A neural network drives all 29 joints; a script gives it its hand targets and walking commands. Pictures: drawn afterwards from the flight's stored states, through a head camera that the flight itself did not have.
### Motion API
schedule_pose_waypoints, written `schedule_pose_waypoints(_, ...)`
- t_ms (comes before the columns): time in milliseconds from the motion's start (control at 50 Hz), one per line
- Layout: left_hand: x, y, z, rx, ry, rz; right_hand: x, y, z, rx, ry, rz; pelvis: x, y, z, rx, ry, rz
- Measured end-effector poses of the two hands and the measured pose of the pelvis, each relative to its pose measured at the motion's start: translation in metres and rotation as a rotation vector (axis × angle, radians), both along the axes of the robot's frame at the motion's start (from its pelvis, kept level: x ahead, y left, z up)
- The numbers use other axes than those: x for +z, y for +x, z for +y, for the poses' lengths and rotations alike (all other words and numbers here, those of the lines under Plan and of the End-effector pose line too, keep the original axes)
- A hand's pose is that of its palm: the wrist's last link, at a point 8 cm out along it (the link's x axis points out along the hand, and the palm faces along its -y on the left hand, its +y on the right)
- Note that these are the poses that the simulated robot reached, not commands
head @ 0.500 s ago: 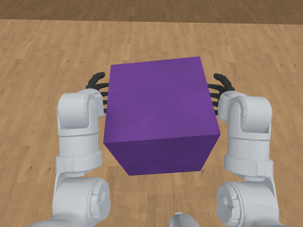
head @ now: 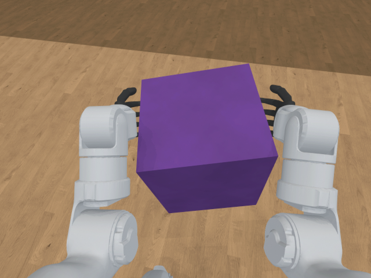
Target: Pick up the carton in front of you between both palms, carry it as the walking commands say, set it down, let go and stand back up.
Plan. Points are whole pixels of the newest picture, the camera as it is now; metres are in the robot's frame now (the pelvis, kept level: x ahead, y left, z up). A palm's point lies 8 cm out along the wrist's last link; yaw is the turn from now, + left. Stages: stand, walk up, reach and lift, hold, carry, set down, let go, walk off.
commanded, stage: carry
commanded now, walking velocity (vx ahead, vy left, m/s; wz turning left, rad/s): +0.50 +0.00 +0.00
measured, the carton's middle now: (203, 147) +0.39 +0.02 +0.09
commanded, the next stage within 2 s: none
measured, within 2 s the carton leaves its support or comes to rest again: neither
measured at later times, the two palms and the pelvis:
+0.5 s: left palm (163, 30) +0.69 +0.15 +0.20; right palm (276, 36) +0.69 -0.15 +0.20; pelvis +0.31 +0.00 +0.02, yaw +0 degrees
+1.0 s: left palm out of the picture +0.99 +0.16 +0.23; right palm out of the picture +0.96 -0.13 +0.22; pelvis +0.60 +0.05 +0.07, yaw -1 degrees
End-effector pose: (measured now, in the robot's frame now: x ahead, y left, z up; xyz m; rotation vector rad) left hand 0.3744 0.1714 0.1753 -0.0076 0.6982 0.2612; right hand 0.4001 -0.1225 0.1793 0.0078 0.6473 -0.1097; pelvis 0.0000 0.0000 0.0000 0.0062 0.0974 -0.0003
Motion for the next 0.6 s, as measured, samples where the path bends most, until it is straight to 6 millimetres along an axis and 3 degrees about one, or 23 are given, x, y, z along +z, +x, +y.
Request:
schedule_pose_waypoints(80,-0.002,0.067,-0.001,-0.076,-0.005,0.007,-0.001,0.044,-0.002,-0.046,-0.043,0.006,-0.007,0.058,0.018,-0.015,0.023,-0.020)
schedule_pose_waypoints(180,-0.008,0.130,-0.018,-0.165,-0.001,0.096,-0.015,0.075,-0.017,-0.121,-0.052,0.099,0.012,0.110,0.031,-0.018,-0.003,-0.018)
schedule_pose_waypoints(260,0.001,0.177,-0.029,-0.192,-0.011,0.078,-0.004,0.113,-0.027,-0.168,-0.039,0.082,0.024,0.149,0.034,-0.023,-0.017,-0.012)
schedule_pose_waypoints(380,0.025,0.251,-0.032,-0.162,-0.027,-0.003,0.024,0.195,-0.031,-0.159,-0.029,0.003,0.029,0.224,0.024,-0.022,-0.022,0.003)
schedule_pose_waypoints(460,0.032,0.301,-0.030,-0.122,0.002,-0.018,0.027,0.259,-0.030,-0.102,-0.027,-0.007,0.021,0.284,0.009,-0.009,-0.043,-0.013)
schedule_pose_waypoints(600,0.022,0.352,-0.005,-0.004,0.024,0.082,0.020,0.353,-0.004,0.016,-0.014,0.092,0.042,0.359,-0.005,-0.003,-0.017,-0.022)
